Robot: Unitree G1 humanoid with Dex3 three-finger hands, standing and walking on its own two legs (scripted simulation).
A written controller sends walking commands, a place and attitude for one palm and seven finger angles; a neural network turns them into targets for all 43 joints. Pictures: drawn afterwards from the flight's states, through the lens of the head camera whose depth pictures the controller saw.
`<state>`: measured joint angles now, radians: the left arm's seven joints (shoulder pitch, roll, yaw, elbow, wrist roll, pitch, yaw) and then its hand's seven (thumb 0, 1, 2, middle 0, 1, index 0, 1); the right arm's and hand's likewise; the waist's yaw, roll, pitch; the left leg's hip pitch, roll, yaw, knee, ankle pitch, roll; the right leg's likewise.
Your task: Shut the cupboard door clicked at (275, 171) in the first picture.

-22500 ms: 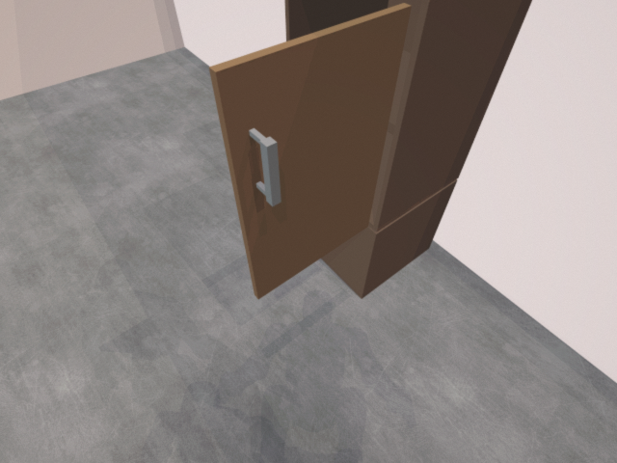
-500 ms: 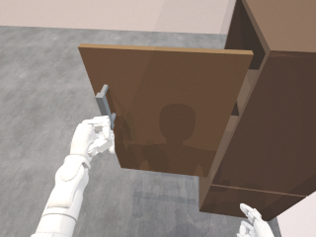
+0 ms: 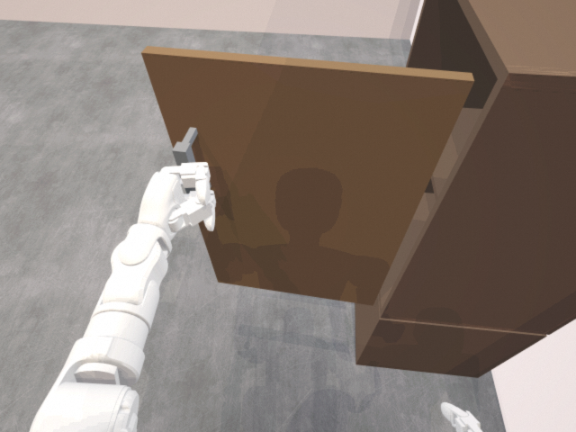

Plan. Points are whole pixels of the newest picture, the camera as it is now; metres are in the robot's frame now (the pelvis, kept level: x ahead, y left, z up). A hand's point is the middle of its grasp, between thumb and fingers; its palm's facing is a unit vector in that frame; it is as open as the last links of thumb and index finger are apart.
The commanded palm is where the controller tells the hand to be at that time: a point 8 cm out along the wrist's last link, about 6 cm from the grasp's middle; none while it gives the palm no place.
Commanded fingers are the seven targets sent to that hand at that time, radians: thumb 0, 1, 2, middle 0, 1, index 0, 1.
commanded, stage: push the door shut along its arc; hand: left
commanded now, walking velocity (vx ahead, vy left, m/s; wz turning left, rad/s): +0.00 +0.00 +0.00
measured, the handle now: (195, 171) +0.47 +0.15 +0.10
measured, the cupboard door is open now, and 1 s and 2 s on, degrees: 87 72 55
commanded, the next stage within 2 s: pull the fist back off the door in 1.44 s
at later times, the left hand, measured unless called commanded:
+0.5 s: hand (236, 176) +0.45 +0.08 +0.10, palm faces -0.33 -0.94 -0.02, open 3.1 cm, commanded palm +0.45 +0.13 +0.10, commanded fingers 0.00 0.90 0.90 -1.30 -1.50 -1.30 -1.50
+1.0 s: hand (261, 153) +0.50 +0.05 +0.11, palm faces -0.42 -0.91 -0.02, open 3.1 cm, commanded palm +0.51 +0.09 +0.10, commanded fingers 0.00 0.90 0.90 -1.30 -1.50 -1.30 -1.50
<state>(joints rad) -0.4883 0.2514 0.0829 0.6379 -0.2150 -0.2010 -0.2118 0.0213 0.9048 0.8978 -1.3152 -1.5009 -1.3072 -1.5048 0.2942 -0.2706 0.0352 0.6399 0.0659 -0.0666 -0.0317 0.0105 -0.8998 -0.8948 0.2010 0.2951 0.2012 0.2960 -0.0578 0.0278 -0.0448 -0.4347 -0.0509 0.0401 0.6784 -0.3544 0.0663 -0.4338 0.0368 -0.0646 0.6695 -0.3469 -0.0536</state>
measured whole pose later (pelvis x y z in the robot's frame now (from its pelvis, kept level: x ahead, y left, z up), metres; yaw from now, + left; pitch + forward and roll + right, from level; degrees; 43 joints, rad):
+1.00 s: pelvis +0.00 +0.00 -0.02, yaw -1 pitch +16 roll -1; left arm -1.06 0.36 0.14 1.20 -0.15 -0.26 -0.38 0.00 0.91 0.93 -1.30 -1.50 -1.30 -1.50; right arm 0.41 -0.29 0.02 0.69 0.01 -0.04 -0.02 0.01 -0.90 -0.89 0.20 0.30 0.20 0.30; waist -0.19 0.03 -0.06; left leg -0.67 -0.04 0.05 0.79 -0.39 0.07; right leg -0.67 0.05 -0.06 0.77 -0.37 -0.06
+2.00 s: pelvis +0.01 -0.02 -0.02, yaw -5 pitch +17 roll +0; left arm -0.98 0.18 0.27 1.12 -0.05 -0.26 0.10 0.02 0.90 0.90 -1.30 -1.50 -1.30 -1.50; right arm 0.44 -0.24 0.00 0.65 -0.01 0.02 0.08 0.00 -0.90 -0.89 0.20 0.30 0.20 0.30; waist -0.16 0.05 -0.11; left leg -0.66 -0.02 0.03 0.79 -0.41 0.03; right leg -0.69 0.10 -0.01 0.78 -0.38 -0.08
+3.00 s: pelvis +0.00 +0.01 +0.00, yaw -4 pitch +3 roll -1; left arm -0.26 0.14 0.02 0.26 -0.17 -0.10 0.01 0.02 0.91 0.90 -1.30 -1.50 -1.30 -1.50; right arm 0.28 -0.26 0.00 0.59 0.06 -0.03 -0.01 0.01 -0.90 -0.90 0.20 0.29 0.20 0.30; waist -0.02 0.05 -0.08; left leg -0.35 -0.05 0.03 0.65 -0.35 0.06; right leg -0.36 0.07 0.00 0.62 -0.32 -0.05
